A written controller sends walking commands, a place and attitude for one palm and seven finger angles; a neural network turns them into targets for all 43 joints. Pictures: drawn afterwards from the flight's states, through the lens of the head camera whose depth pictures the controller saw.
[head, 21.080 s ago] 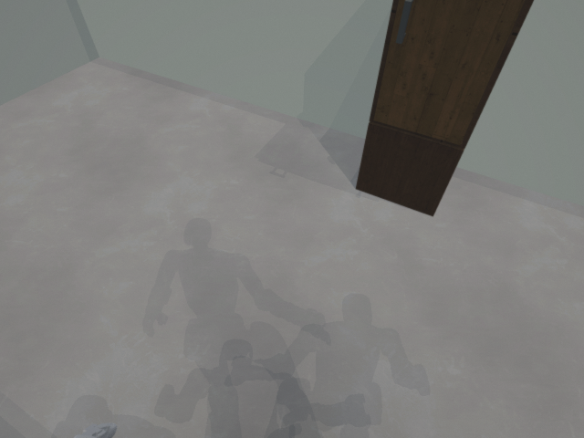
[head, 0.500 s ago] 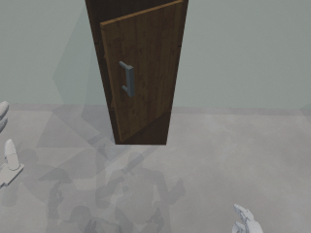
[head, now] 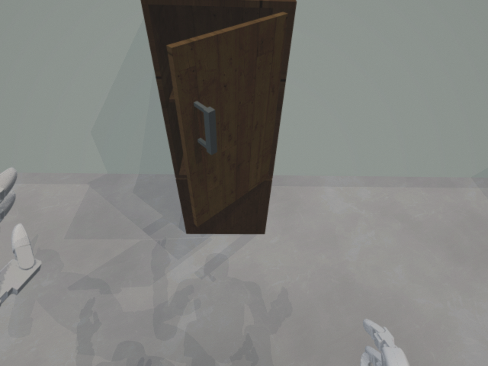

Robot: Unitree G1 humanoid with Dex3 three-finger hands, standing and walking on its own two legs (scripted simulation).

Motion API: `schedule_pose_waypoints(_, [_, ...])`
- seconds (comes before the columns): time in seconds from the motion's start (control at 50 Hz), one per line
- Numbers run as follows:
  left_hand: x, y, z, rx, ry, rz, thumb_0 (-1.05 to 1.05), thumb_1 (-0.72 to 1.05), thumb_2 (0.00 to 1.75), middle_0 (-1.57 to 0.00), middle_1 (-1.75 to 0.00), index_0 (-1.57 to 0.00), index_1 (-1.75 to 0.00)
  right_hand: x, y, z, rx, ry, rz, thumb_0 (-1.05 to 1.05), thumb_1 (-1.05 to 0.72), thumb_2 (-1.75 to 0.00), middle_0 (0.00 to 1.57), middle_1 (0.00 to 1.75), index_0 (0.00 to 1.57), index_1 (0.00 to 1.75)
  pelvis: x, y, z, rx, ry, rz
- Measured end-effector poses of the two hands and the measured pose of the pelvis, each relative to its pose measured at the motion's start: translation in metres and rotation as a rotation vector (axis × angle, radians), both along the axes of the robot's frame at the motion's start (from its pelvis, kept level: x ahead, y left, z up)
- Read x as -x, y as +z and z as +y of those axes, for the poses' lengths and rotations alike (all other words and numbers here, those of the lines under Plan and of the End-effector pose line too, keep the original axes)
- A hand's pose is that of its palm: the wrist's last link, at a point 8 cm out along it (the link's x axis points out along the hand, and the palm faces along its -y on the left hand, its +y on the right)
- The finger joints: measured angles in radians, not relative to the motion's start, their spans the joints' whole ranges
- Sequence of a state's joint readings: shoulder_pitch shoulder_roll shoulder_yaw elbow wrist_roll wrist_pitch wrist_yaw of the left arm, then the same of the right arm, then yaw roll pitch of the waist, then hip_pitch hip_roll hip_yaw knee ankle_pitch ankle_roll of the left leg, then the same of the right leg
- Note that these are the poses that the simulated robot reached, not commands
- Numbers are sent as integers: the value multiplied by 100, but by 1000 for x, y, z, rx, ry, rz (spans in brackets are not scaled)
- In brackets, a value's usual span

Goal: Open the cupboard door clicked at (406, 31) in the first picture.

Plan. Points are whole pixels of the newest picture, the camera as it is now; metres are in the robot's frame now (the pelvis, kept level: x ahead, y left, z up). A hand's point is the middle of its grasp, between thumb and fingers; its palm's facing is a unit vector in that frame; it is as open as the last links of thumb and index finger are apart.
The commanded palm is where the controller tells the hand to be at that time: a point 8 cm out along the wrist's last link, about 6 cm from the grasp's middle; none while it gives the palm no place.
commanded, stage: let the arm hang, fingers relaxed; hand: left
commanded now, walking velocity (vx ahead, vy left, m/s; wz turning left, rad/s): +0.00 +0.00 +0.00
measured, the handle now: (205, 128) +0.63 +0.13 +0.05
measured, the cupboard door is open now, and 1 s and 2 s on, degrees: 43 43 43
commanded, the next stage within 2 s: look to check the result in 1.10 s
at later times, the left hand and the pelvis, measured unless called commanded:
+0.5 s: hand out of the picture -0.10 +0.19 -0.17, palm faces +0.08 -0.98 -0.20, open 7.3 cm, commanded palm none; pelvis -0.02 +0.00 +0.00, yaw +3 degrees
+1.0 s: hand out of the picture +0.07 +0.22 -0.15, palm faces +0.04 -0.96 -0.28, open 7.4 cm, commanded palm none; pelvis +0.00 +0.00 +0.01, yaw +3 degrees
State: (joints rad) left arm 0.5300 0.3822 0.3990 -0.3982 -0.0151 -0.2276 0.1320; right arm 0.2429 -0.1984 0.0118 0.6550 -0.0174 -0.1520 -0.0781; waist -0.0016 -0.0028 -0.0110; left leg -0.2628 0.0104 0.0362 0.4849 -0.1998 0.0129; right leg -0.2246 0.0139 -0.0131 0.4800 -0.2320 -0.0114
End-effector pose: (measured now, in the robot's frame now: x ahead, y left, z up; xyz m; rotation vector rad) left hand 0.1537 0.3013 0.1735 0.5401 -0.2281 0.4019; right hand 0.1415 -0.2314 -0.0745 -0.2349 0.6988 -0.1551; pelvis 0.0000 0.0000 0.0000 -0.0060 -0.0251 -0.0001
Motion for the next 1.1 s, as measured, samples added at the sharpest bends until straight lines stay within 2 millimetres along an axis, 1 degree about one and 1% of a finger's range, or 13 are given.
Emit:
schedule_pose_waypoints(0.04, [-9, -24, 7, 17, -7, 101, 0, 89, 90, -20, -30, -21, -30, -6, -6, 2, -22, 47, 7, 2, -90, -90, 21, 30, 20, 30, 3, -2, 3, 3, 22, 18])
schedule_pose_waypoints(0.12, [-12, -139, 14, 216, 62, 572, 0, 90, 90, -20, -30, -20, -30, -7, -31, -3, -36, 73, 128, 1, -90, -90, 21, 30, 20, 30, 10, -7, 8, -2, 42, 26])
schedule_pose_waypoints(0.18, [24, -225, -7, 367, 94, 923, 0, 91, 90, -19, -30, -19, -29, 9, -39, -9, -34, 48, 210, 1, -90, -90, 21, 30, 20, 30, 13, -8, 8, -2, 41, 13])
schedule_pose_waypoints(0.22, [58, -269, -28, 453, 94, 1121, 0, 91, 90, -19, -30, -19, -29, 26, -42, -14, -20, 28, 275, 1, -90, -90, 21, 30, 20, 30, 14, -7, 7, -1, 40, 3])
schedule_pose_waypoints(0.3, [133, -316, -68, 600, 111, 1414, 1, 92, 90, -20, -30, -20, -29, 71, -45, -22, 13, -16, 440, 1, -90, -90, 21, 30, 20, 30, 16, -3, 6, 2, 38, -5])
schedule_pose_waypoints(0.38, [198, -325, -75, 678, 207, 1575, 1, 95, 90, -20, -30, -20, -30, 116, -48, -26, 30, -50, 610, 1, -90, -90, 20, 30, 20, 30, 17, 1, 4, 7, 47, -1])
schedule_pose_waypoints(0.44, [233, -321, -71, 699, 283, 1649, 1, 94, 90, -20, -30, -20, -30, 142, -51, -24, 24, -70, 705, 1, -90, -90, 20, 30, 20, 30, 16, 2, 4, 9, 54, 1])
schedule_pose_waypoints(0.5, [254, -315, -62, 690, 347, 1692, 1, 93, 90, -20, -30, -20, -30, 160, -55, -19, 6, -83, 761, 1, -90, -90, 20, 30, 20, 30, 16, 3, 4, 10, 56, 1])
schedule_pose_waypoints(0.58, [259, -307, -49, 656, 396, 1702, 1, 92, 90, -20, -30, -20, -30, 169, -62, -10, -30, -89, 788, 1, -90, -90, 20, 30, 20, 30, 16, 3, 4, 10, 56, 2])
schedule_pose_waypoints(0.68, [233, -303, -34, 609, 399, 1636, 0, 92, 90, -20, -30, -20, -30, 163, -69, 1, -69, -81, 767, 1, -90, -90, 20, 30, 20, 30, 14, 2, 5, 5, 55, 1])
schedule_pose_waypoints(0.8, [176, -301, -27, 565, 336, 1504, 0, 91, 90, -19, -30, -20, -29, 138, -72, 3, -87, -66, 698, 1, -90, -90, 21, 30, 20, 30, 10, 3, 5, -2, 53, -6])
schedule_pose_waypoints(0.96, [107, -295, -33, 531, 233, 1376, 0, 91, 90, -20, -30, -20, -30, 100, -65, -12, -61, -61, 607, 1, -90, -90, 21, 30, 20, 30, 3, 5, 2, -6, 47, -9])
schedule_pose_waypoints(1.1, [80, -290, -36, 514, 199, 1345, 0, 91, 90, -20, -30, -20, -30, 78, -56, -31, -21, -63, 570, 1, -90, -90, 20, 30, 20, 30, -4, 7, -2, -7, 44, -10])
